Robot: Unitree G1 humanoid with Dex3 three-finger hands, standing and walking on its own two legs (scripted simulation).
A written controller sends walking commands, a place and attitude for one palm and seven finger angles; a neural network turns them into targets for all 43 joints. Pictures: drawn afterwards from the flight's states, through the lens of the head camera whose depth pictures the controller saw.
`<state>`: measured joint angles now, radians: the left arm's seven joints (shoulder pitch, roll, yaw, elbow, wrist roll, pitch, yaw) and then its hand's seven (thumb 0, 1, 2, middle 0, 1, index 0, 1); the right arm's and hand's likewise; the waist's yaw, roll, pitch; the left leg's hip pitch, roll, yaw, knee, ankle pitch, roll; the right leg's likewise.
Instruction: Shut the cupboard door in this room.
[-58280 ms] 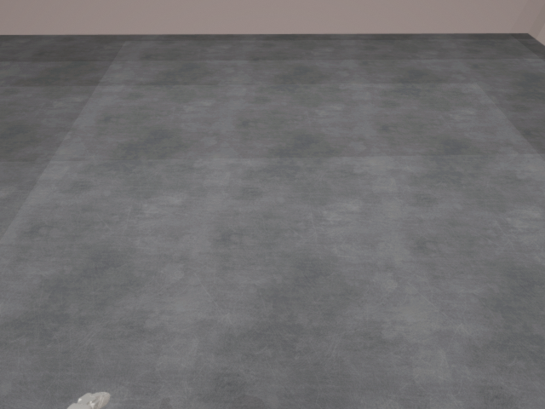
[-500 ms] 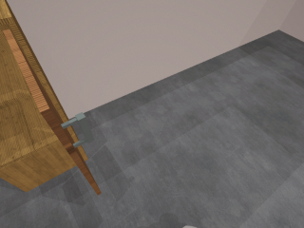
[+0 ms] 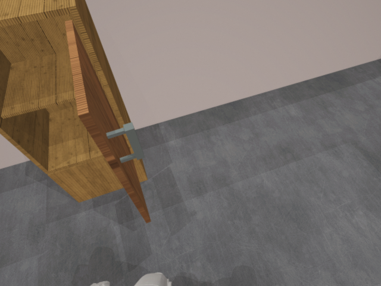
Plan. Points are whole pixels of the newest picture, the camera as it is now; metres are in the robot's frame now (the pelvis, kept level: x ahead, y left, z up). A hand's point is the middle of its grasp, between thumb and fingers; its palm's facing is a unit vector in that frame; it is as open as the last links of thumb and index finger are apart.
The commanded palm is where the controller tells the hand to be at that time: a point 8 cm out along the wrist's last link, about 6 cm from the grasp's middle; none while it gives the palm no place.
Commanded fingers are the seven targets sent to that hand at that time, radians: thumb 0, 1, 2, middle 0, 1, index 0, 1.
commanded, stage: turn or walk to find it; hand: left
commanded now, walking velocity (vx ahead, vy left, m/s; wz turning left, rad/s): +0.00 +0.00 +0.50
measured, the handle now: (126, 145) +0.42 +0.18 +0.02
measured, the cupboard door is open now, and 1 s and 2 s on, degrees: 92 92 92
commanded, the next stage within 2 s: stand and wait in 0.08 s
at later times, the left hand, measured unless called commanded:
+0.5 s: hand out of the picture +0.04 +0.21 -0.17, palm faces +0.13 -0.96 -0.25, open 7.4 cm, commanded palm none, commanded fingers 0.00 0.90 0.90 -0.20 -0.30 -0.20 -0.30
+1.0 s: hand out of the picture +0.05 +0.18 -0.17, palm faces +0.13 -0.97 -0.22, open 7.3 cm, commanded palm none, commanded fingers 0.00 0.90 0.90 -0.20 -0.30 -0.20 -0.30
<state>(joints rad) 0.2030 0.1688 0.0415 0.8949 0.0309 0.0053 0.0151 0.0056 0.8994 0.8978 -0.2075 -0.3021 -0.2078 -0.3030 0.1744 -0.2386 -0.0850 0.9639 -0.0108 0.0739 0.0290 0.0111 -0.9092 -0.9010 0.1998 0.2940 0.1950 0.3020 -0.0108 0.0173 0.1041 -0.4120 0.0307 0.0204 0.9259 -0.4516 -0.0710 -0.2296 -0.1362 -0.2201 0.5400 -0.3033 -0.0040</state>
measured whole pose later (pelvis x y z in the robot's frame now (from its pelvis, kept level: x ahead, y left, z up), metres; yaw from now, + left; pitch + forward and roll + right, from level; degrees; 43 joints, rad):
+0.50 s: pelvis +0.03 +0.01 -0.01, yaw +5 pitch +0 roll +2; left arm 0.24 0.19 0.03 1.02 0.02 0.01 0.02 0.01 0.91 0.90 -0.20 -0.30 -0.20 -0.30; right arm 0.17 -0.17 -0.04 1.01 -0.01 0.00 -0.01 0.00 -0.92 -0.90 0.21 0.29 0.20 0.30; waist 0.02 0.01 0.05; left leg -0.18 0.01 0.06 0.52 -0.33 -0.01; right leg -0.27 -0.08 -0.09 0.57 -0.27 0.04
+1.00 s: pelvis +0.05 +0.00 +0.00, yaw +5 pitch -1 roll +0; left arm 0.25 0.16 0.01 1.10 0.01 0.00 0.04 0.01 0.93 0.90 -0.20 -0.30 -0.20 -0.30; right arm 0.30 -0.12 -0.01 1.15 -0.01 -0.01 -0.03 0.01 -0.91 -0.90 0.20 0.29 0.20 0.30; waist 0.00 0.02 0.04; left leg -0.09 0.05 0.04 0.40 -0.28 -0.04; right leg -0.16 -0.02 -0.11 0.44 -0.26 -0.02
